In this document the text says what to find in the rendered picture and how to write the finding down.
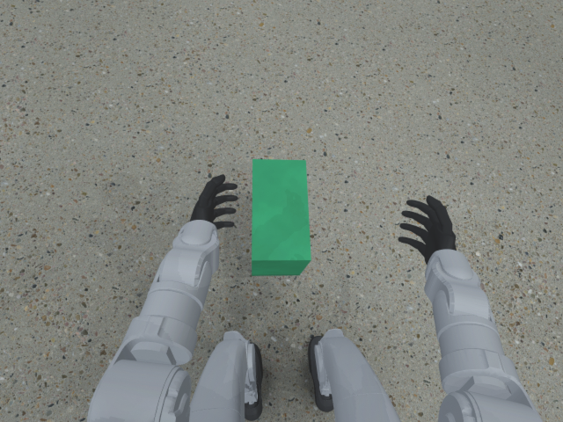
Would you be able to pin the right robot upper arm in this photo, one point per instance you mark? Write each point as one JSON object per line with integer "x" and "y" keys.
{"x": 468, "y": 406}

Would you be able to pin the robot thigh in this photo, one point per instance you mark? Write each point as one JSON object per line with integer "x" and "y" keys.
{"x": 220, "y": 392}
{"x": 358, "y": 395}

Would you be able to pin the left robot hand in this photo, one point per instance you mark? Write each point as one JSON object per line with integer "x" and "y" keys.
{"x": 204, "y": 208}

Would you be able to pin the left robot upper arm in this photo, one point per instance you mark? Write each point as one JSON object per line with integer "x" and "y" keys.
{"x": 139, "y": 391}

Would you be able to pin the carton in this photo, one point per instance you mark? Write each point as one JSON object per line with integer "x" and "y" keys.
{"x": 281, "y": 242}

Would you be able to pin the robot left thigh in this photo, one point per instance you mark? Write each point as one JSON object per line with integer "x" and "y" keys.
{"x": 220, "y": 392}

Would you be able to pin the right robot forearm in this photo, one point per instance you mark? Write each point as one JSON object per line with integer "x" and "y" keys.
{"x": 472, "y": 355}

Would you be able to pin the right robot hand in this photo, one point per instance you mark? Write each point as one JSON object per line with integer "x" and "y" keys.
{"x": 438, "y": 234}

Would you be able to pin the robot right thigh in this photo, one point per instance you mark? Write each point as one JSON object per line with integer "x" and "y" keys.
{"x": 358, "y": 395}

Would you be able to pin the left robot forearm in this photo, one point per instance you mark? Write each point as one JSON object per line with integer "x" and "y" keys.
{"x": 165, "y": 331}

